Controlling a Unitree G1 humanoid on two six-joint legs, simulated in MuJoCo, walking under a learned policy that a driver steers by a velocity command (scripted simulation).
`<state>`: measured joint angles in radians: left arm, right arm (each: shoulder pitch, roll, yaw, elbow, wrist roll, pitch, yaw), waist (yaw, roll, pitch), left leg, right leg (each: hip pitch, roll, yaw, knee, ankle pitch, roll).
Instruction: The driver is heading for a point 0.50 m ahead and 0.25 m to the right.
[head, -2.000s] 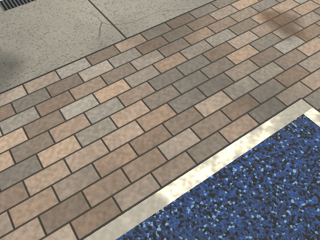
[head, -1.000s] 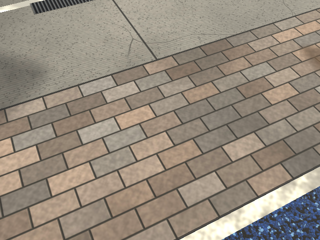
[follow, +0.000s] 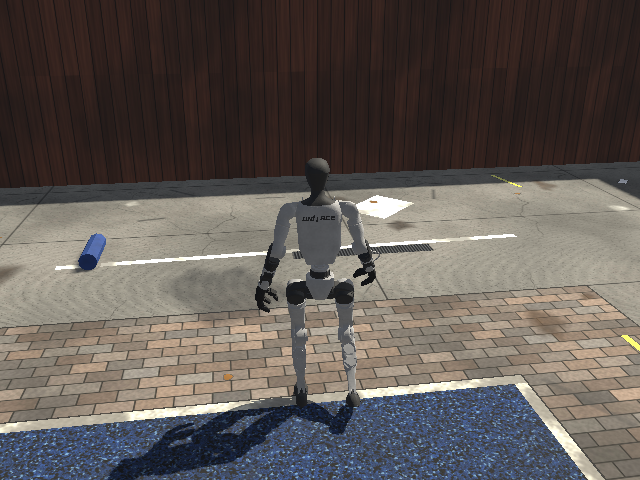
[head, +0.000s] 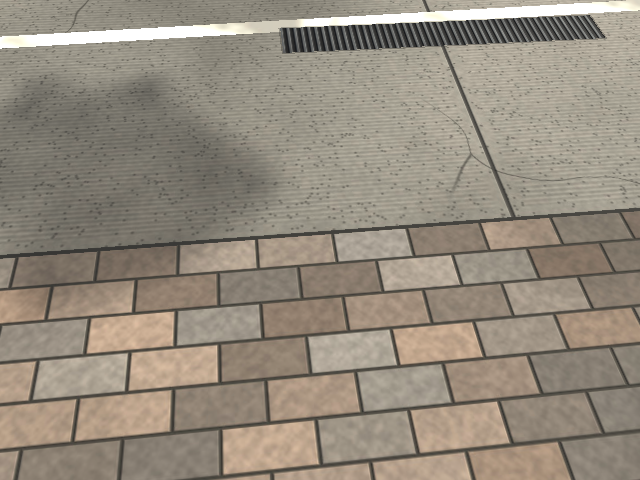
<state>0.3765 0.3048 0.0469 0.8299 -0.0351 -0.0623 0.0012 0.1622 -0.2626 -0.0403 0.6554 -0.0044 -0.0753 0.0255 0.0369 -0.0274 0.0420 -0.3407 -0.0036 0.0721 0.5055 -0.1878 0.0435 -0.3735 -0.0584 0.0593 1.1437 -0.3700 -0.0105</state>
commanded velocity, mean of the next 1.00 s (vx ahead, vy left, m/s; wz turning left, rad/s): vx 0.40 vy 0.00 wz -0.41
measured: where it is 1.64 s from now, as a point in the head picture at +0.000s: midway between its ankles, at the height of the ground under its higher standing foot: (401, 429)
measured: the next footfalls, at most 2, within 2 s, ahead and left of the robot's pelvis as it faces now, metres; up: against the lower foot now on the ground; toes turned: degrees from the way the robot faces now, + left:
right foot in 0.40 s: +0.38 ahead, -0.15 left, +0.00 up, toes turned -16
left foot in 0.86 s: +0.69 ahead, -0.06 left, +0.00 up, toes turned -28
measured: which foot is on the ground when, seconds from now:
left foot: down 0.00-0.42, up 0.44-0.84, down 0.86-1.00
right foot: up 0.00-0.38, down 0.40-0.88, up 0.90-1.00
